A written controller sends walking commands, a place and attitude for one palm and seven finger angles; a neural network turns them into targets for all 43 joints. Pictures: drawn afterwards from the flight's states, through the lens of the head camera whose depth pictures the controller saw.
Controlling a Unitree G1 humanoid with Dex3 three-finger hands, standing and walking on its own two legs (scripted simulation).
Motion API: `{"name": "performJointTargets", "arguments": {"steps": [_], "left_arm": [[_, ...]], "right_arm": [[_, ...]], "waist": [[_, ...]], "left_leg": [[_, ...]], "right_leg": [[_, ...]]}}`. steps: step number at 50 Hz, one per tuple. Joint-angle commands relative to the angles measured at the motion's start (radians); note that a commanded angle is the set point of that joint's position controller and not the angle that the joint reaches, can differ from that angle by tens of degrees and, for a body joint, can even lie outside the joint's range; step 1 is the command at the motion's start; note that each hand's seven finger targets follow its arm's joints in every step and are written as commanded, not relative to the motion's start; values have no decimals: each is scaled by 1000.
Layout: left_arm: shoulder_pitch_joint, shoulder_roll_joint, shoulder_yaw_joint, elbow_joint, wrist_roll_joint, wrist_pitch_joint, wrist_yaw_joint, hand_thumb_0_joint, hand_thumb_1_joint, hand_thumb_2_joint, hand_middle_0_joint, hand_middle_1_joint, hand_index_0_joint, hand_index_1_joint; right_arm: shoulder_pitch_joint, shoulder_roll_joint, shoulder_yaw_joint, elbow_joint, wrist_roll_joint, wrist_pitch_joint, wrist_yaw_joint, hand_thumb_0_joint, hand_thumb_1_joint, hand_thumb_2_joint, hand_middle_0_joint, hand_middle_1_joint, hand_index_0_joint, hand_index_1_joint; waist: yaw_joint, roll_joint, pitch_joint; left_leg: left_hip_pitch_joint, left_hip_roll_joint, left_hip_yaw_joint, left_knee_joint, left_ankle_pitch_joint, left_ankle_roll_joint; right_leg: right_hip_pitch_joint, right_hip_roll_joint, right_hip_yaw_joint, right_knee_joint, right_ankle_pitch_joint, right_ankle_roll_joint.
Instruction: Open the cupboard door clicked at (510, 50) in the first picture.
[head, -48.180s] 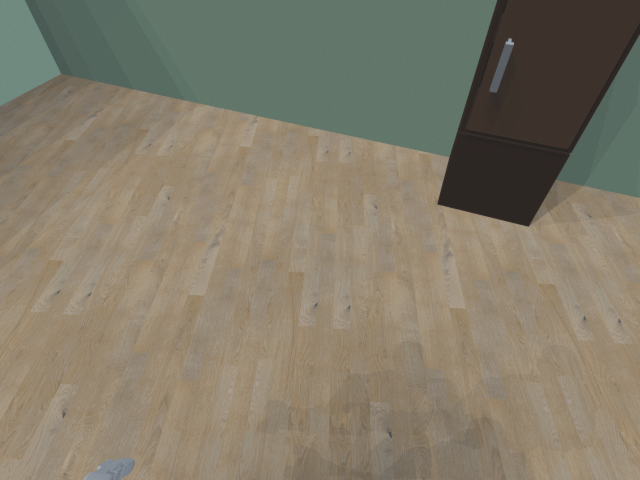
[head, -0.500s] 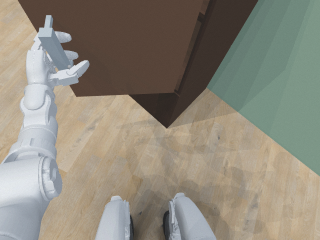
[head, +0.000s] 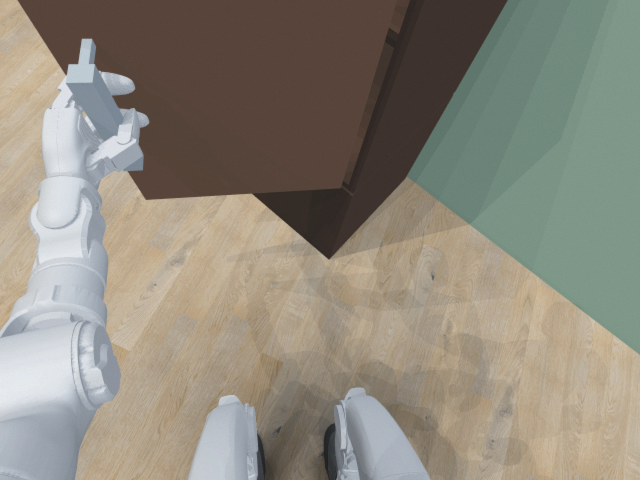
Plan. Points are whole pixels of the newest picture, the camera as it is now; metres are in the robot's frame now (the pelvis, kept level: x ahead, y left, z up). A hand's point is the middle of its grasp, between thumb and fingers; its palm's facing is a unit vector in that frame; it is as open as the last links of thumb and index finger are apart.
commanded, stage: pull the door open along its arc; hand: left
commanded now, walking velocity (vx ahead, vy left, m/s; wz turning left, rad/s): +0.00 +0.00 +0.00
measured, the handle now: (112, 111) +0.55 +0.22 +0.04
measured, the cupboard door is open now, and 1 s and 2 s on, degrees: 48 94 91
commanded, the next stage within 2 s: open thumb and fingers to let go in 0.90 s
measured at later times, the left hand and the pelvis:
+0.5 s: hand (180, 254) +0.36 +0.13 +0.05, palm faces +0.23 -0.97 +0.08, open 6.4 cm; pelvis +0.02 +0.00 +0.03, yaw +0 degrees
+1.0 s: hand (266, 313) +0.30 +0.04 +0.05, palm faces +0.43 -0.90 -0.04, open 6.6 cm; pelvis +0.03 -0.06 +0.02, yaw +5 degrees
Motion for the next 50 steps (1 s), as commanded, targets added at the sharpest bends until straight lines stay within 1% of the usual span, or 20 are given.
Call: {"name": "performJointTargets", "arguments": {"steps": [1,4,5,7,12,15,16,17,18,21,24,26,32,36,37,41,44,48,49,50], "left_arm": [[-236,196,9,-257,-27,-82,-31,0,900,900,-400,-1350,-400,-1350],[-133,167,1,-335,-43,-77,-31,0,900,900,-400,-1350,-400,-1350],[-85,140,-12,-351,-53,-72,-33,0,900,900,-400,-1350,-400,-1350],[4,117,-21,-429,-65,-76,-30,0,900,900,-400,-1350,-400,-1350],[327,-9,-82,-595,-102,-72,-16,0,900,900,-400,-1350,-400,-1350],[486,-90,-146,-719,-120,-74,-1,0,900,900,-400,-1350,-400,-1350],[508,-103,-5,-800,-185,-77,145,0,900,900,-400,-1350,-400,-1350],[603,-216,-111,-774,-157,-64,215,0,900,900,-400,-1350,-400,-1350],[645,-242,-126,-796,-147,-59,262,0,900,900,-400,-1350,-400,-1350],[783,-241,-135,-922,-75,-76,392,0,900,900,-400,-1350,-400,-1350],[917,-330,-213,-1000,-3,-83,508,0,900,900,-400,-1350,-400,-1350],[931,-340,-236,-1039,42,-86,581,0,900,900,-400,-1350,-400,-1350],[971,-455,-361,-1048,179,-63,750,0,900,900,-400,-1350,-400,-1350],[993,-491,-432,-1073,214,-42,752,0,900,900,-400,-1350,-400,-1350],[1013,-513,-456,-1074,214,-38,747,0,900,900,-400,-1350,-400,-1350],[1090,-587,-545,-1107,197,-23,719,0,900,900,-400,-1350,-400,-1350],[1047,-616,-594,-1135,206,-29,719,0,900,900,-400,-1350,-400,-1350],[1008,-653,-646,-1107,235,-31,727,0,900,900,-400,-1350,-400,-1350],[965,-631,-624,-1091,232,-35,733,0,900,900,-400,-1350,-400,-1350],[849,-593,-596,-1088,232,-46,742,0,900,900,-400,-1350,-400,-1350]], "right_arm": [[170,-180,-68,-61,9,-12,-10,0,-900,-900,200,300,200,300],[155,-173,-75,-79,17,-11,-5,0,-900,-900,200,300,200,300],[151,-169,-74,-84,19,-12,-2,0,-900,-900,200,300,200,300],[139,-166,-80,-100,24,-15,0,0,-900,-900,200,300,200,300],[96,-150,-91,-142,37,-31,16,0,-900,-900,200,300,200,300],[61,-139,-96,-168,41,-42,25,0,-900,-900,200,300,200,300],[35,-116,-96,-181,29,-53,20,0,-900,-900,200,300,200,300],[23,-102,-89,-177,23,-61,30,0,-900,-900,200,300,200,300],[17,-103,-91,-176,23,-65,37,0,-900,-900,200,300,200,300],[-5,-96,-95,-196,2,-69,48,0,-900,-900,200,300,200,300],[-51,-68,-92,-214,-14,-71,61,0,-900,-900,200,300,200,300],[-72,-60,-91,-223,-24,-72,58,0,-900,-900,200,300,200,300],[-131,-17,-77,-207,-46,-89,40,0,-900,-900,200,300,200,300],[-136,-9,-76,-203,-53,-107,21,0,-900,-900,200,300,200,300],[-147,-4,-74,-201,-54,-112,19,0,-900,-900,200,300,200,300],[-161,2,-69,-205,-50,-139,12,0,-900,-900,200,300,200,300],[-162,4,-68,-191,-57,-163,8,0,-900,-900,200,300,200,300],[-171,5,-63,-172,-61,-195,5,0,-900,-900,200,300,200,300],[-171,1,-65,-163,-63,-200,1,0,-900,-900,200,300,200,300],[-169,-5,-70,-144,-63,-201,-4,0,-900,-900,200,300,200,300]], "waist": [[33,123,-587],[53,116,-595],[56,75,-581],[75,81,-590],[120,32,-536],[132,15,-483],[209,34,-474],[185,34,-437],[178,-9,-406],[212,-44,-426],[227,-45,-411],[226,-73,-392],[214,-93,-364],[195,-97,-368],[197,-81,-363],[171,-138,-344],[147,-159,-339],[129,-144,-300],[122,-164,-296],[104,-166,-291]], "left_leg": [[499,-31,-67,-136,529,-5],[507,-33,-52,-151,552,-7],[491,-35,-48,-160,540,-5],[517,-33,-44,-175,580,-7],[513,-37,-22,-210,611,-8],[511,-39,-14,-228,595,-8],[500,-36,-5,-245,619,-21],[501,-36,-4,-246,614,-29],[488,-31,-9,-245,607,-32],[468,-38,-7,-243,606,-35],[458,-44,2,-240,587,-37],[435,-51,-2,-233,537,-35],[409,-70,-3,-222,426,-33],[415,-77,2,-219,397,-28],[417,-78,5,-222,386,-29],[403,-80,-4,-221,350,-30],[372,-83,-15,-202,327,-34],[322,-86,-29,-174,274,-36],[305,-86,-32,-162,259,-37],[279,-85,-34,-143,239,-38]], "right_leg": [[266,28,44,-122,438,-9],[315,26,48,-138,484,-5],[343,28,46,-144,491,-3],[365,26,46,-147,521,-5],[425,23,42,-166,565,-3],[441,19,37,-174,558,-1],[454,17,27,-171,549,-4],[435,17,19,-168,536,0],[426,13,15,-167,528,0],[487,9,22,-143,560,-10],[503,-2,29,-133,581,-13],[510,0,34,-134,569,-15],[499,-9,53,-155,514,-12],[531,-19,76,-191,541,-8],[534,-26,79,-196,549,-5],[576,-47,103,-232,615,16],[584,-72,132,-233,686,35],[541,-92,163,-243,627,38],[534,-98,178,-248,617,43],[520,-106,201,-251,593,48]]}}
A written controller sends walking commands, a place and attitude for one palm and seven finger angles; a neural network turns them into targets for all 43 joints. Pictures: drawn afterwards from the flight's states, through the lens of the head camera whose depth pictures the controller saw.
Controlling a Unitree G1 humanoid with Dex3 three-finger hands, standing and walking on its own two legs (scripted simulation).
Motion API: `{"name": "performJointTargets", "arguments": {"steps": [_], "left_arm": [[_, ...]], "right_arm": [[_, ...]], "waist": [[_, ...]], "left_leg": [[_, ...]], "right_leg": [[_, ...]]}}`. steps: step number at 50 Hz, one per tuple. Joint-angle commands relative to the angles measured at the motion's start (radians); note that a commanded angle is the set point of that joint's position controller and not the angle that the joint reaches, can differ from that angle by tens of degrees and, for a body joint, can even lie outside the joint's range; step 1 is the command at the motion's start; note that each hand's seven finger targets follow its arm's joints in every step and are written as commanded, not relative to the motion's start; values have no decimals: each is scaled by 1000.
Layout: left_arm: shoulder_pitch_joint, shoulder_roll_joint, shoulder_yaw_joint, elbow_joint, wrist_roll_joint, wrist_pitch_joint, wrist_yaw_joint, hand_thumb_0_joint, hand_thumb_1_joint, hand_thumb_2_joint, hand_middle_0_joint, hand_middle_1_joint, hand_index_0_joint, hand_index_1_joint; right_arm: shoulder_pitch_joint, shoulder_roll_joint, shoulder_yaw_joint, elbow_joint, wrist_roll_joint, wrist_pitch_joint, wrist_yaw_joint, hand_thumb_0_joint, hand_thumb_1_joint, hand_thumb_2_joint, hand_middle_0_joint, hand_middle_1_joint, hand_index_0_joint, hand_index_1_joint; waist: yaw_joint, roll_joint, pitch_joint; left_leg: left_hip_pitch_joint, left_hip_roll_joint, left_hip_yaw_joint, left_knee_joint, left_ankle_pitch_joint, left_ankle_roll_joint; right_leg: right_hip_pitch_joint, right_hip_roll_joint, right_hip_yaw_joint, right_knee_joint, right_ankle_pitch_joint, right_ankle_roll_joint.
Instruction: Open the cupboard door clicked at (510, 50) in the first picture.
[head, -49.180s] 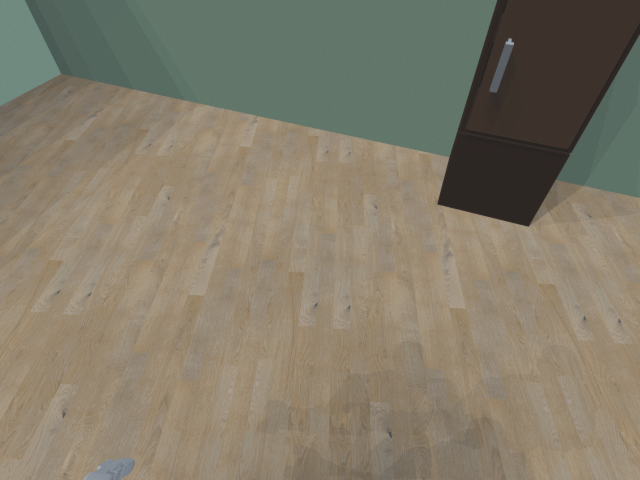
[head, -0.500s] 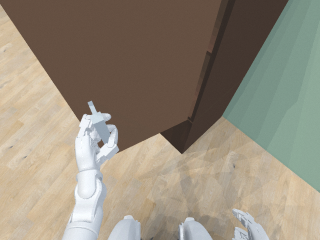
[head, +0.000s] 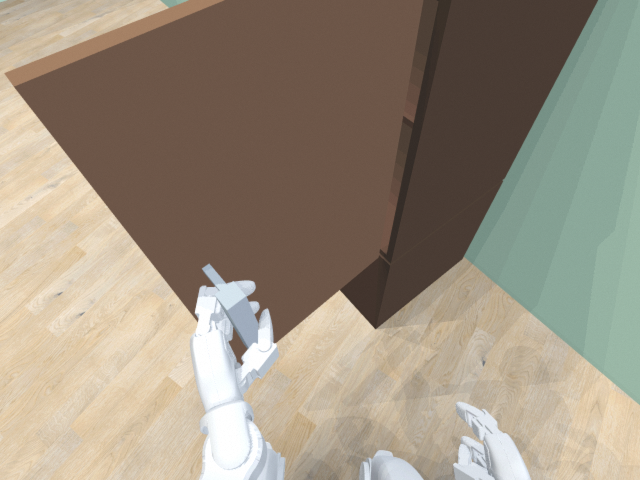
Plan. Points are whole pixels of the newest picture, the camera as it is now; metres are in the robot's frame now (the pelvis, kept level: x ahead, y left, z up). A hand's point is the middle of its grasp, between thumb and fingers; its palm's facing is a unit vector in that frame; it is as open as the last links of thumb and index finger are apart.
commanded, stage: open thumb and fingers to let go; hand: left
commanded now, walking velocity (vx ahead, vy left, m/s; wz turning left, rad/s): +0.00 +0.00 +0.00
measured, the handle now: (235, 311) +0.32 +0.12 +0.01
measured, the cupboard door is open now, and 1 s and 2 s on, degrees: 94 91 93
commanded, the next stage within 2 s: slide the hand sideways off the handle in 0.82 s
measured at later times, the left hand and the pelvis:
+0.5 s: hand (257, 343) +0.28 +0.09 +0.02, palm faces +0.33 -0.94 +0.00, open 12.2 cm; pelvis -0.03 +0.02 -0.01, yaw +0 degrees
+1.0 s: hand (253, 349) +0.27 +0.09 +0.02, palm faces +0.17 -0.98 -0.05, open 15.5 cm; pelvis -0.04 +0.05 -0.01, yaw -1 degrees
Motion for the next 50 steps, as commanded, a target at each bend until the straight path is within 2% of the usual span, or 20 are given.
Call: {"name": "performJointTargets", "arguments": {"steps": [1,3,5,6,9,15,16,19,20,22,27,30,32,40,42,46,47,48,49,50], "left_arm": [[-207,-19,-1,-157,27,-95,13,0,830,870,-395,-1342,-395,-1342],[-176,-12,9,-134,21,-104,8,0,690,810,-385,-1327,-385,-1327],[-172,-22,0,-149,13,-105,2,0,550,750,-375,-1313,-375,-1313],[-174,-6,11,-148,12,-103,-1,0,480,720,-370,-1305,-370,-1305],[-198,-2,20,-140,-7,-92,-9,0,270,630,-355,-1283,-355,-1283],[-251,-4,32,-107,-34,-94,-8,0,-150,450,-325,-1237,-325,-1237],[-241,13,52,-99,-32,-95,-5,0,-220,420,-320,-1230,-320,-1230],[-299,-17,23,-82,-20,-103,6,0,-430,330,-305,-1207,-305,-1207],[-300,-14,24,-82,-14,-107,9,0,-500,300,-300,-1200,-300,-1200],[-302,-34,5,-68,-4,-108,15,0,-500,300,-300,-1200,-300,-1200],[-309,-46,-6,-64,11,-101,33,0,-500,300,-258,-950,-258,-950],[-366,-72,-29,-55,25,-89,55,0,-500,300,-233,-800,-233,-800],[-376,-82,-35,-56,31,-79,68,0,-500,300,-217,-700,-217,-700],[-472,-127,-59,-12,41,-43,106,0,-500,300,-150,-300,-150,-300],[-477,-129,-50,-2,36,-30,112,0,-500,300,-150,-300,-150,-300],[-531,-127,-44,7,32,-19,121,0,-500,300,-150,-300,-150,-300],[-491,-16,-274,-26,164,-56,-89,0,-500,300,-150,-300,-150,-300],[-558,34,-214,-82,123,-102,-198,0,-500,300,-150,-300,-150,-300],[-567,77,-192,-93,105,-128,-266,0,-500,300,-150,-300,-150,-300],[-555,71,-206,-98,83,-137,-325,0,-500,300,-150,-300,-150,-300]], "right_arm": [[-41,-77,-33,-95,3,-67,-23,0,-900,-900,200,300,200,300],[-43,-78,-38,-96,5,-69,-23,0,-900,-900,200,300,200,300],[-36,-81,-42,-102,7,-67,-22,0,-900,-900,200,300,200,300],[-32,-81,-44,-103,9,-64,-24,0,-900,-900,200,300,200,300],[-37,-85,-47,-100,15,-59,-30,0,-900,-900,200,300,200,300],[-52,-88,-43,-99,19,-58,-34,0,-900,-900,200,300,200,300],[-55,-91,-45,-104,19,-57,-35,0,-900,-900,200,300,200,300],[-56,-91,-43,-99,16,-60,-32,0,-900,-900,200,300,200,300],[-58,-92,-43,-101,16,-61,-30,0,-900,-900,200,300,200,300],[-59,-94,-43,-104,13,-63,-29,0,-900,-900,200,300,200,300],[-61,-95,-41,-112,13,-61,-25,0,-900,-900,200,300,200,300],[-68,-93,-34,-117,12,-60,-23,0,-900,-900,200,300,200,300],[-75,-95,-33,-121,10,-61,-23,0,-900,-900,200,300,200,300],[-94,-95,-25,-110,7,-57,-22,0,-900,-900,200,300,200,300],[-98,-96,-24,-109,7,-54,-21,0,-900,-900,200,300,200,300],[-106,-97,-21,-104,8,-51,-24,0,-900,-900,200,300,200,300],[-18,-140,-31,-92,14,-36,-19,0,-900,-900,200,300,200,300],[-17,-127,-36,-119,23,-32,-20,0,-900,-900,200,300,200,300],[-22,-131,-37,-126,26,-29,-26,0,-900,-900,200,300,200,300],[-33,-129,-34,-137,33,-29,-30,0,-900,-900,200,300,200,300]], "waist": [[-38,-152,-240],[-18,-134,-284],[-11,-128,-320],[-12,-148,-336],[-19,-175,-313],[-18,-172,-271],[-9,-173,-269],[-21,-158,-258],[-15,-146,-262],[-18,-139,-264],[-8,-110,-270],[-13,-75,-245],[-7,-49,-264],[-18,-60,-263],[-9,-61,-276],[-18,-65,-262],[-118,-80,-234],[-87,-50,-274],[-69,-46,-319],[-70,-24,-312]], "left_leg": [[-16,-50,-2,15,212,44],[-26,-53,3,15,206,43],[-9,-55,6,8,216,46],[-21,-55,5,14,221,45],[-37,-55,8,12,197,46],[-31,-53,4,0,160,51],[-32,-53,3,-3,159,51],[-1,-51,6,-8,150,56],[5,-51,8,-12,148,57],[24,-50,7,-15,158,61],[73,-48,12,-36,174,64],[94,-47,7,-53,155,65],[114,-44,5,-59,163,64],[136,-39,-11,-78,144,60],[135,-39,-15,-83,146,58],[128,-41,-17,-84,119,59],[155,-30,-14,-50,128,74],[142,-37,-12,-37,139,79],[146,-40,-14,-33,143,81],[149,-41,-15,-34,124,81]], "right_leg": [[294,-83,243,-212,649,125],[320,-92,256,-209,628,122],[335,-93,250,-207,636,122],[361,-98,264,-209,664,125],[368,-105,281,-230,633,133],[317,-97,270,-252,492,127],[313,-90,260,-250,460,119],[252,-78,229,-241,397,114],[242,-73,220,-236,373,108],[217,-62,196,-226,369,101],[175,-34,137,-203,327,81],[124,-17,100,-192,255,68],[105,-10,81,-177,246,62],[66,2,49,-160,203,56],[69,4,44,-153,201,54],[57,5,47,-159,175,56],[12,-11,74,-160,228,58],[38,-21,82,-151,253,51],[67,-19,92,-138,267,48],[58,-18,96,-142,248,48]]}}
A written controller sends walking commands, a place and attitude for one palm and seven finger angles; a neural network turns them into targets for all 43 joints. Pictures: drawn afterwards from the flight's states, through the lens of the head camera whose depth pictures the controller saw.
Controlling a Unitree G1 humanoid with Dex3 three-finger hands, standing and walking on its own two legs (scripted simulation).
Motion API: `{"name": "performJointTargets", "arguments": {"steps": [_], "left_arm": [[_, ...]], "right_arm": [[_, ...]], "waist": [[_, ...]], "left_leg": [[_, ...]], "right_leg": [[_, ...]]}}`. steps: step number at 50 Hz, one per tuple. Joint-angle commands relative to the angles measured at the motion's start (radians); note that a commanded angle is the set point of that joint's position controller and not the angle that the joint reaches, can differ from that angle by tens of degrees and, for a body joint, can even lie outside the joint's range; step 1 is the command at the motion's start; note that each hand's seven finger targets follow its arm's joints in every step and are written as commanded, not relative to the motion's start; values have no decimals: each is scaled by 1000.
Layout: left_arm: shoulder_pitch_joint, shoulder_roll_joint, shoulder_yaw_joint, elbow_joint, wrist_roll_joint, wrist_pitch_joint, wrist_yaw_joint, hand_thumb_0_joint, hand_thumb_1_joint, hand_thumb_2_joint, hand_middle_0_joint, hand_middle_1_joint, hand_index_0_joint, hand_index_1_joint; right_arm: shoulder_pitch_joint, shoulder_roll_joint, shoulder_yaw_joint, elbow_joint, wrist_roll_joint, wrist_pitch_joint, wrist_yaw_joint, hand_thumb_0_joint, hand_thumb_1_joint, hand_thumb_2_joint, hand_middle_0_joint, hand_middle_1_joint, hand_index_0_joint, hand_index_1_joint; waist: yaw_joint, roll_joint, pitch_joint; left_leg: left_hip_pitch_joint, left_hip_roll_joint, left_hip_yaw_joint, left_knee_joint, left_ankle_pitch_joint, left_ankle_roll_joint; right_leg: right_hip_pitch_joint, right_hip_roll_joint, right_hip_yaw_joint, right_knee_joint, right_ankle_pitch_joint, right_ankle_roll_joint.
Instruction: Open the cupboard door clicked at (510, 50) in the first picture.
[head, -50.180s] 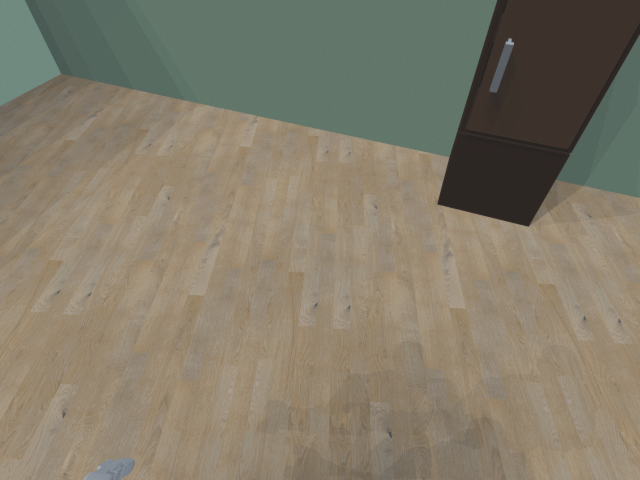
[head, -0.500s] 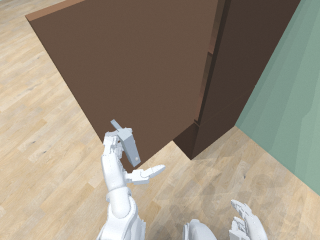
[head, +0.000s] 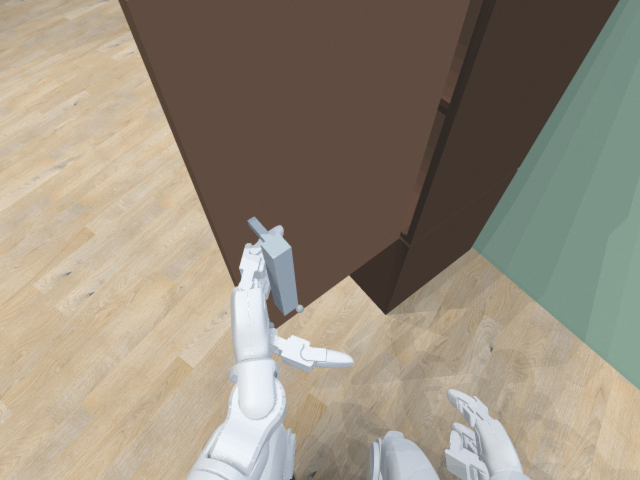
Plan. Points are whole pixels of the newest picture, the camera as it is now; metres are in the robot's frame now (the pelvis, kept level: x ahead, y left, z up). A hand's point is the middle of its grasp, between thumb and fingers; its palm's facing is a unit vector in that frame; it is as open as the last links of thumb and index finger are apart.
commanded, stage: slide the hand sideways off the handle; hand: left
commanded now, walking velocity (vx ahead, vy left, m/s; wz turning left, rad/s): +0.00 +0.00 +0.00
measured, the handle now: (272, 267) +0.37 +0.09 +0.03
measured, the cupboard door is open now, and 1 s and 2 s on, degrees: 91 93 93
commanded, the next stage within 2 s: draw the hand back to the body in 1.12 s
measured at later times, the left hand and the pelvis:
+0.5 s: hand (284, 341) +0.28 +0.06 +0.03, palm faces -0.10 -1.00 +0.01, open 16.3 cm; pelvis +0.02 +0.01 +0.00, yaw -1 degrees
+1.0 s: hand (238, 381) +0.23 +0.11 +0.03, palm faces -0.04 -1.00 -0.02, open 16.3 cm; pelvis +0.02 -0.01 -0.02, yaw -1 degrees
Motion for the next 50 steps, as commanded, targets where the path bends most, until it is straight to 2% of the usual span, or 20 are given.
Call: {"name": "performJointTargets", "arguments": {"steps": [1,3,5,7,10,11,14,16,18,20,22,26,29,30,34,37,38,47,48,50], "left_arm": [[-319,34,-165,-294,21,-135,-361,0,-500,300,-150,-300,-150,-300],[-303,-11,-163,-274,-87,-116,-444,0,-500,300,-150,-300,-150,-300],[-269,-52,-135,-266,-185,-73,-466,0,-500,300,-150,-300,-150,-300],[-228,-68,-109,-266,-231,-35,-455,0,-500,300,-150,-300,-150,-300],[-138,-29,-65,-294,-199,-21,-404,0,-500,300,-150,-300,-150,-300],[-92,-17,-62,-312,-181,-26,-392,0,-500,300,-150,-300,-150,-300],[-26,7,-63,-351,-132,-48,-371,0,-500,300,-150,-300,-150,-300],[58,66,-22,-378,-113,-59,-366,0,-500,300,-150,-300,-150,-300],[118,77,-8,-417,-118,-68,-371,0,-500,300,-150,-300,-150,-300],[147,90,2,-433,-122,-63,-379,0,-500,300,-150,-300,-150,-300],[155,111,15,-492,-126,-65,-388,0,-500,300,-150,-300,-150,-300],[257,111,24,-568,-159,-78,-405,0,-500,300,-150,-300,-150,-300],[365,114,17,-645,-177,-103,-433,0,-500,300,-150,-300,-150,-300],[385,112,12,-644,-182,-104,-445,0,-500,300,-150,-300,-150,-300],[470,146,32,-640,-181,-113,-486,0,-500,300,-150,-300,-150,-300],[505,173,46,-684,-183,-112,-518,0,-500,300,-150,-300,-150,-300],[535,179,58,-676,-191,-106,-529,0,-500,300,-150,-300,-150,-300],[588,241,171,-736,-257,-103,-572,0,-500,300,-150,-300,-150,-300],[584,238,166,-730,-264,-101,-582,0,-500,300,-150,-300,-150,-300],[589,258,197,-729,-280,-100,-604,0,-500,300,-150,-300,-150,-300]], "right_arm": [[22,-144,-53,-163,36,-35,-24,0,-900,-900,200,300,200,300],[13,-146,-47,-183,60,-43,-30,0,-900,-900,200,300,200,300],[6,-153,-42,-201,79,-48,-37,0,-900,-900,200,300,200,300],[5,-159,-40,-212,88,-48,-34,0,-900,-900,200,300,200,300],[22,-166,-52,-228,79,-40,-24,0,-900,-900,200,300,200,300],[19,-165,-52,-242,75,-38,-19,0,-900,-900,200,300,200,300],[26,-155,-56,-249,66,-30,-3,0,-900,-900,200,300,200,300],[18,-159,-58,-265,62,-24,0,0,-900,-900,200,300,200,300],[14,-149,-54,-278,62,-18,2,0,-900,-900,200,300,200,300],[16,-149,-50,-285,64,-9,0,0,-900,-900,200,300,200,300],[11,-147,-51,-296,65,-7,-4,0,-900,-900,200,300,200,300],[27,-140,-49,-305,67,-14,-13,0,-900,-900,200,300,200,300],[28,-135,-50,-311,68,-25,-15,0,-900,-900,200,300,200,300],[31,-134,-49,-310,69,-26,-15,0,-900,-900,200,300,200,300],[35,-139,-53,-311,67,-33,-19,0,-900,-900,200,300,200,300],[23,-140,-56,-325,68,-35,-22,0,-900,-900,200,300,200,300],[27,-139,-56,-326,70,-35,-24,0,-900,-900,200,300,200,300],[13,-137,-60,-333,78,-45,-52,0,-900,-900,200,300,200,300],[16,-138,-58,-333,79,-47,-54,0,-900,-900,200,300,200,300],[17,-141,-62,-325,82,-50,-60,0,-900,-900,200,300,200,300]], "waist": [[-94,-19,-331],[-92,-26,-281],[-82,-41,-257],[-68,-43,-248],[-50,-104,-279],[-33,-91,-287],[-33,-98,-280],[-4,-91,-290],[8,-80,-285],[1,-84,-255],[5,-47,-270],[-6,-64,-282],[0,-40,-306],[-11,-48,-290],[-20,-75,-261],[-5,-36,-274],[-5,-48,-276],[10,-62,-277],[-2,-76,-261],[-1,-76,-264]], "left_leg": [[269,-11,-36,-140,91,20],[278,-11,-46,-162,30,17],[282,-12,-55,-193,-10,14],[287,-11,-67,-215,-12,9],[274,-5,-67,-199,61,10],[267,-6,-63,-193,98,10],[243,-6,-46,-168,120,11],[220,-8,-41,-163,138,10],[213,-10,-25,-162,135,9],[203,-11,-18,-160,128,10],[211,-10,-17,-151,144,9],[224,-11,-22,-139,197,10],[242,-11,-24,-124,258,6],[236,-11,-24,-118,260,7],[192,-11,-28,-90,251,9],[178,-15,-23,-76,247,10],[177,-15,-23,-74,242,11],[116,-18,-14,-38,200,12],[101,-18,-15,-33,182,13],[84,-17,-11,-24,164,11]], "right_leg": [[112,8,69,-189,172,-15],[87,14,60,-213,103,-11],[90,22,48,-230,62,-8],[90,23,31,-220,65,-7],[102,23,23,-189,111,-5],[111,23,23,-177,132,-9],[111,20,33,-166,150,-8],[137,22,42,-158,159,-14],[156,22,51,-161,166,-15],[159,25,55,-170,171,-12],[155,25,58,-159,187,-12],[178,32,55,-151,254,-8],[188,32,51,-129,320,-7],[182,33,49,-130,331,-4],[154,34,50,-109,337,0],[152,31,56,-94,327,-3],[150,33,56,-95,325,-2],[173,37,76,-101,298,5],[168,35,83,-110,287,9],[175,33,96,-118,271,12]]}}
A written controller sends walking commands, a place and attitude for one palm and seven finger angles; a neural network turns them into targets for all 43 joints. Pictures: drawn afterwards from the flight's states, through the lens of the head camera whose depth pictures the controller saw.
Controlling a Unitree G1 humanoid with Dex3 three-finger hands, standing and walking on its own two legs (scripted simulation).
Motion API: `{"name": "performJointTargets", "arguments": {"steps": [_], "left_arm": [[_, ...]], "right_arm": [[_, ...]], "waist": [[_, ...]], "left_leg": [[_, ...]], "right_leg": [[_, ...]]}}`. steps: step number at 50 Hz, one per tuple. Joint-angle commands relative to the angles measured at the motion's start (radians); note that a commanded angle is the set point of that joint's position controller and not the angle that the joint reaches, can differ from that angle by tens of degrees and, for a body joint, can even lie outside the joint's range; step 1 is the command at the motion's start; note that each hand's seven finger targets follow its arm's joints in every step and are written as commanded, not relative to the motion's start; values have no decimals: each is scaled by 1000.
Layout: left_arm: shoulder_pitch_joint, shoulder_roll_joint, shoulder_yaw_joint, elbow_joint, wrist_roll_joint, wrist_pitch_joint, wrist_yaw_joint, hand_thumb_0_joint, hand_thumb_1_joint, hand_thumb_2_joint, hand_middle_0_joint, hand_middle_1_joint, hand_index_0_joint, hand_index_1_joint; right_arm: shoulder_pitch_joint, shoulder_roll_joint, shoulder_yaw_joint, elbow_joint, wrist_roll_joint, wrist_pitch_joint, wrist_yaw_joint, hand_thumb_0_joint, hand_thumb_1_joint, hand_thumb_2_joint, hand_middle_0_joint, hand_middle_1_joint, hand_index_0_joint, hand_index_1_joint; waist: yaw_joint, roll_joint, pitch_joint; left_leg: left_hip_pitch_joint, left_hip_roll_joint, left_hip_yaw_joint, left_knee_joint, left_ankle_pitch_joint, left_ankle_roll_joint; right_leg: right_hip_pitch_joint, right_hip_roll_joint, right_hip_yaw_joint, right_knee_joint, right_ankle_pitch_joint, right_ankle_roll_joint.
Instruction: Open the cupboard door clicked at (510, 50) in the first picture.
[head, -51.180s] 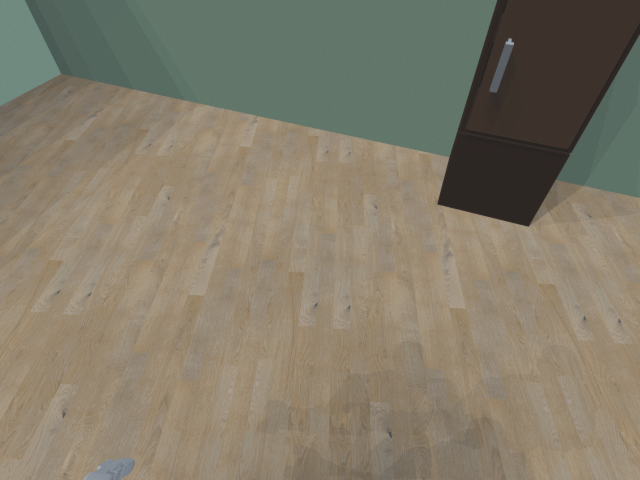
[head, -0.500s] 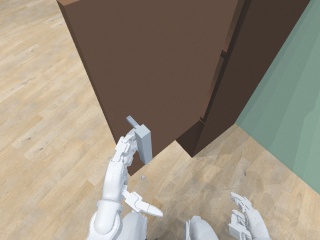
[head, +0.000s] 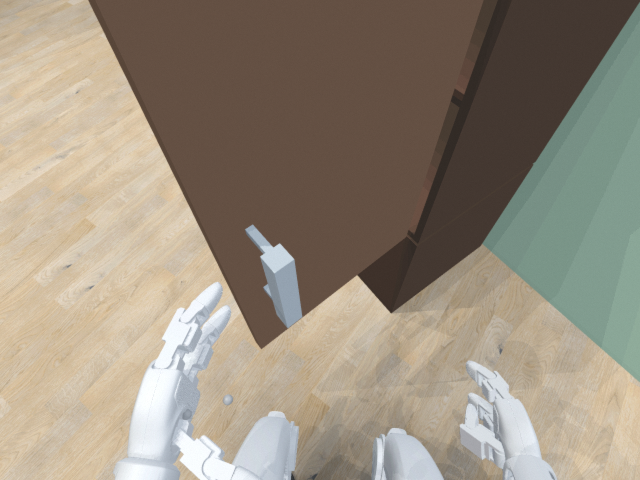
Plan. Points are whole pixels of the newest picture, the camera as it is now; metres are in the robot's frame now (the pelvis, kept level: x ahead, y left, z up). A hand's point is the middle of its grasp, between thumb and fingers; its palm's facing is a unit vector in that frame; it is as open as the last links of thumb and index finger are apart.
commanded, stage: slide the hand sideways off the handle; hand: left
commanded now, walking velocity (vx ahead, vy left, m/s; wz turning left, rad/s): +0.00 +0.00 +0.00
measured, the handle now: (273, 278) +0.34 +0.09 +0.05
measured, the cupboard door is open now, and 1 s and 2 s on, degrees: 93 93 93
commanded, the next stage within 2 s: draw the hand back to the body in 0.12 s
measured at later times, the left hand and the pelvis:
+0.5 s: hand (160, 403) +0.19 +0.16 +0.11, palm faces -0.03 -1.00 -0.06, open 16.3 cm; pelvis -0.01 +0.01 +0.03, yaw +0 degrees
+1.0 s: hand (23, 367) +0.19 +0.24 +0.18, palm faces +0.22 -0.90 -0.38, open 14.1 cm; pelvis +0.02 +0.03 +0.09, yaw -1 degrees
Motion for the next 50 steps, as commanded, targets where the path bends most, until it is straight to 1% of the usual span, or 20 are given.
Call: {"name": "performJointTargets", "arguments": {"steps": [1,6,9,11,13,16,18,21,24,31,32,36,37,38,39,40,42,45,46,50], "left_arm": [[46,73,79,-198,-44,-64,-42,0,-500,300,-150,-300,-150,-300],[33,98,110,-205,-85,-50,-100,0,-500,300,-150,-300,-150,-300],[11,84,104,-206,-102,-59,-113,0,-500,300,-150,-300,-150,-300],[2,101,123,-223,-110,-65,-111,0,-500,300,-150,-300,-150,-300],[26,137,145,-332,-116,-66,-104,0,-500,300,-150,-300,-150,-300],[79,180,181,-397,-115,-19,-84,0,-500,300,-150,-300,-150,-300],[109,148,155,-398,-111,27,-75,0,-500,300,-150,-300,-150,-300],[124,141,180,-317,-122,101,-71,0,-500,300,-150,-300,-150,-300],[99,149,186,-310,-129,131,-82,0,-500,300,-150,-300,-150,-300],[72,232,268,-409,-167,88,-109,0,-500,300,-150,-300,-150,-300],[75,225,260,-428,-172,84,-115,0,-465,315,-151,-300,-151,-300],[122,234,297,-410,-191,117,-130,0,-325,375,-156,-300,-156,-300],[171,375,319,-469,-33,211,6,0,-290,390,-158,-300,-158,-300],[195,281,261,-503,-13,267,66,0,-255,405,-159,-300,-159,-300],[201,249,242,-486,-4,303,95,0,-220,420,-160,-300,-160,-300],[199,236,232,-479,13,331,120,0,-185,435,-161,-300,-161,-300],[179,268,257,-479,34,369,161,0,-115,465,-164,-300,-164,-300],[142,315,306,-503,49,387,200,0,-10,510,-168,-300,-168,-300],[114,339,328,-507,52,392,212,0,25,525,-169,-300,-169,-300],[74,335,339,-517,59,397,233,0,165,585,-174,-300,-174,-300]], "right_arm": [[-23,-107,-49,-148,12,-59,-26,0,-900,-900,200,300,200,300],[-25,-112,-49,-145,20,-64,-39,0,-900,-900,200,300,200,300],[-24,-114,-48,-140,19,-80,-44,0,-900,-900,200,300,200,300],[-32,-117,-49,-138,18,-87,-46,0,-900,-900,200,300,200,300],[-26,-117,-53,-162,20,-89,-47,0,-900,-900,200,300,200,300],[-14,-115,-54,-177,30,-75,-50,0,-900,-900,200,300,200,300],[-7,-111,-51,-186,40,-64,-51,0,-900,-900,200,300,200,300],[-4,-116,-47,-183,50,-48,-61,0,-900,-900,200,300,200,300],[-1,-126,-37,-192,53,-49,-70,0,-900,-900,200,300,200,300],[16,-129,-22,-187,53,-80,-79,0,-900,-900,200,300,200,300],[10,-126,-19,-190,56,-87,-78,0,-900,-900,200,300,200,300],[12,-126,-20,-175,65,-102,-74,0,-900,-900,200,300,200,300],[14,-124,-23,-189,51,-73,-104,0,-900,-900,200,300,200,300],[22,-104,-12,-201,48,-63,-113,0,-900,-900,200,300,200,300],[24,-104,-13,-190,48,-56,-115,0,-900,-900,200,300,200,300],[29,-103,-10,-180,46,-47,-115,0,-900,-900,200,300,200,300],[18,-109,-8,-172,45,-36,-119,0,-900,-900,200,300,200,300],[11,-113,0,-163,41,-39,-128,0,-900,-900,200,300,200,300],[4,-118,3,-153,40,-45,-132,0,-900,-900,200,300,200,300],[2,-118,15,-123,39,-74,-133,0,-900,-900,200,300,200,300]], "waist": [[-25,-72,-253],[-41,-73,-222],[-49,-71,-218],[-34,-41,-227],[-9,14,-297],[5,46,-312],[-9,36,-255],[-33,-67,-166],[-47,-80,-91],[-28,18,-92],[-25,58,-92],[-19,54,-93],[46,78,-121],[12,92,-83],[-1,63,-33],[-4,84,-6],[-8,20,14],[-3,-22,-1],[0,-6,4],[1,26,33]], "left_leg": [[123,-34,-8,-139,263,21],[89,-30,-7,-124,224,22],[86,-29,-8,-109,207,22],[83,-29,-12,-113,203,22],[159,-29,-6,-148,232,24],[241,-29,-9,-218,278,27],[281,-29,-12,-264,266,27],[260,-27,-19,-299,210,28],[276,-27,-17,-333,165,27],[394,-24,-25,-410,222,25],[417,-25,-24,-423,224,23],[476,-17,-32,-463,295,21],[516,1,-8,-533,333,24],[542,-1,-5,-549,343,23],[538,4,-9,-558,335,20],[547,6,-7,-565,347,22],[574,11,-5,-586,354,28],[632,10,-2,-624,374,32],[651,10,-1,-638,380,32],[729,16,-17,-703,405,28]], "right_leg": [[238,16,103,-223,349,16],[232,9,130,-249,299,26],[203,6,136,-249,273,29],[197,12,129,-241,228,19],[228,15,120,-245,248,14],[280,27,88,-268,294,10],[280,32,64,-299,285,15],[304,37,62,-371,217,26],[306,31,64,-423,152,31],[383,40,45,-459,216,18],[383,40,43,-463,219,18],[439,46,24,-480,308,17],[491,11,82,-535,330,6],[489,6,68,-550,339,12],[481,6,58,-563,336,16],[498,5,54,-574,343,17],[529,7,51,-609,352,22],[593,5,47,-650,376,24],[611,3,51,-667,383,22],[646,0,43,-702,387,24]]}}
